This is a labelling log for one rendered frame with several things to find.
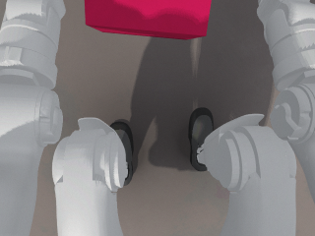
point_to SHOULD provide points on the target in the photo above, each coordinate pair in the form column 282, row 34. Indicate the right robot forearm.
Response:
column 289, row 30

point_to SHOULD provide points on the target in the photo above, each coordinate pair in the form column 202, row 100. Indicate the left robot forearm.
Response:
column 29, row 39

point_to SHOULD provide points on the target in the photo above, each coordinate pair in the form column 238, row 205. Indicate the robot right thigh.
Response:
column 251, row 162

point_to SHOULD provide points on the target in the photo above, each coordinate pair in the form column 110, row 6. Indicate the left robot upper arm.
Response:
column 30, row 119

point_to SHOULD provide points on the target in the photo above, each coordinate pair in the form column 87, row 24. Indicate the carton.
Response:
column 176, row 19

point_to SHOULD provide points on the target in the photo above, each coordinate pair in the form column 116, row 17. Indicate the robot left shin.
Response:
column 84, row 124

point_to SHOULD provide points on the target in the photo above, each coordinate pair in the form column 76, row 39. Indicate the right robot upper arm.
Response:
column 293, row 120

